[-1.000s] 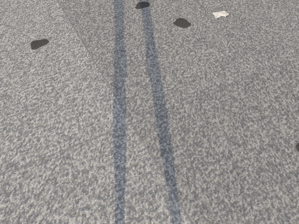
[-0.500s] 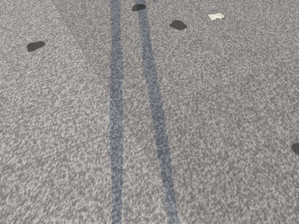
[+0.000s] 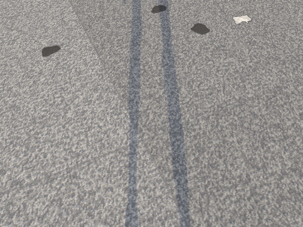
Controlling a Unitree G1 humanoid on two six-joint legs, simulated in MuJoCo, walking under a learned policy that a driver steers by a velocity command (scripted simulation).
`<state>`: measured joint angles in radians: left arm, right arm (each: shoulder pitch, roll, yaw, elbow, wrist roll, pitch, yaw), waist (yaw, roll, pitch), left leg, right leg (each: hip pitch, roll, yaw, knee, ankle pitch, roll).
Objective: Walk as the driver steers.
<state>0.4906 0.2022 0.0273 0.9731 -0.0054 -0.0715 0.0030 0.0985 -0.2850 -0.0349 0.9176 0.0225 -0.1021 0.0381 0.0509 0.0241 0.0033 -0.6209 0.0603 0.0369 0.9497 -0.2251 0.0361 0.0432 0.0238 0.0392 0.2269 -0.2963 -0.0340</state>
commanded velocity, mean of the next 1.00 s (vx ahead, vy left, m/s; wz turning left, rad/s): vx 0.48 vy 0.00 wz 0.08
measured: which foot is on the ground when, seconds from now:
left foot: up 0.00-0.16, down 0.18-0.74, up 0.76-1.00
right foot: down 0.00-0.20, up 0.22-0.70, down 0.72-1.00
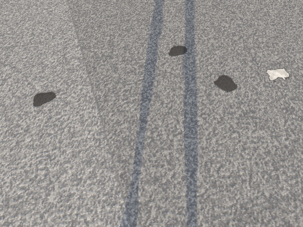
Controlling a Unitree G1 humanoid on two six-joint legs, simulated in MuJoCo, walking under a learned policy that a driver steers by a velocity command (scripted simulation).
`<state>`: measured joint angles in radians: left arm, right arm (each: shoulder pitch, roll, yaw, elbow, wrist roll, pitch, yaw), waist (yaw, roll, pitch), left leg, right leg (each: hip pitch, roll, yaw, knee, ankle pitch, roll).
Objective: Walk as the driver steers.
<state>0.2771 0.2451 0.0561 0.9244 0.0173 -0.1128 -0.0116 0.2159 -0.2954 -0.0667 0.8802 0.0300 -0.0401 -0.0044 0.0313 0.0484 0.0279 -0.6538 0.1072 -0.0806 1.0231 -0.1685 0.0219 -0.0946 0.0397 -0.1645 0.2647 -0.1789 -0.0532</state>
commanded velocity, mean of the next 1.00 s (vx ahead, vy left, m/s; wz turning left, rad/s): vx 0.50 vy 0.00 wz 0.33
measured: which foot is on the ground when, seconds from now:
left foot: up 0.00-0.24, down 0.26-0.82, up 0.84-1.00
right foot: down 0.00-0.28, up 0.30-0.78, down 0.80-1.00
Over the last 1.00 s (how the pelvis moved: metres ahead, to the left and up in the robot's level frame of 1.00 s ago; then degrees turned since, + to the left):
0.57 0.00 0.00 7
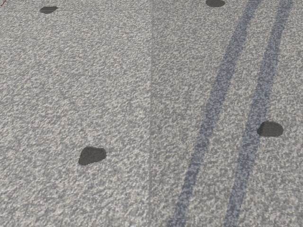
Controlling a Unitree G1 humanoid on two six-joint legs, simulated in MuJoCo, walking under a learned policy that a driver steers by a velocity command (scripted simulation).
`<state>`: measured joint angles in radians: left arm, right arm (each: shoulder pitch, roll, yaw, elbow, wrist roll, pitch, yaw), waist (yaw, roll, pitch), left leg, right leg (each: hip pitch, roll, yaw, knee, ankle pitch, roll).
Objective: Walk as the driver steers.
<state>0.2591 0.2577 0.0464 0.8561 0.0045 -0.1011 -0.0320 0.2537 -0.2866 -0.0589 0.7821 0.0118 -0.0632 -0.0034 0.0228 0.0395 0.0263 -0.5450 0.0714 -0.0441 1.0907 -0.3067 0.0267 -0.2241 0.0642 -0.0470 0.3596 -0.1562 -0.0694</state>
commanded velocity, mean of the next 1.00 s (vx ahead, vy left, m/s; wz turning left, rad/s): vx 0.18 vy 0.00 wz -0.39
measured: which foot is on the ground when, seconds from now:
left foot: up 0.00-0.26, down 0.28-0.70, up 0.72-1.00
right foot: down 0.00-0.30, up 0.32-0.68, down 0.70-1.00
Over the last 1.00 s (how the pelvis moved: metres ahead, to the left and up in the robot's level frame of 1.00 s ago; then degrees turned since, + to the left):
0.58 0.11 0.00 20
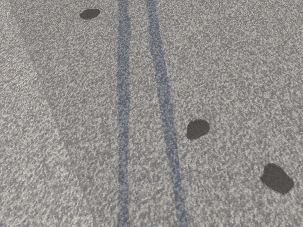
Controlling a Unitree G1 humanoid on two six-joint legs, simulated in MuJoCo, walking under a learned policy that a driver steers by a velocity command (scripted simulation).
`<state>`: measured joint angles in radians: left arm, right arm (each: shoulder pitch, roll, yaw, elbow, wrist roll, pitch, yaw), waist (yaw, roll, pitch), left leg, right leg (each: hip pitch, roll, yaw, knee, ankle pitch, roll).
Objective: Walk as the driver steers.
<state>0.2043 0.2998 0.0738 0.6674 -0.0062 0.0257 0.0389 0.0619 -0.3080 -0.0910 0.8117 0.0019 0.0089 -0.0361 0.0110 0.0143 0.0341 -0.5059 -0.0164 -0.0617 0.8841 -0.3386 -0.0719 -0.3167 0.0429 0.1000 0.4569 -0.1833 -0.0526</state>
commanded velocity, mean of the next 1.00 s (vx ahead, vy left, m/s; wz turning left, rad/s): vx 0.02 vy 0.00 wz -0.40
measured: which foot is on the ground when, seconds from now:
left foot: up 0.00-0.16, down 0.18-0.58, up 0.60-0.94, down 0.96-1.00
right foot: down 0.00-0.18, up 0.20-0.56, down 0.58-1.00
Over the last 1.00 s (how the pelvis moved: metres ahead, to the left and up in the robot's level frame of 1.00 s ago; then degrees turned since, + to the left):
0.24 0.00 0.00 -27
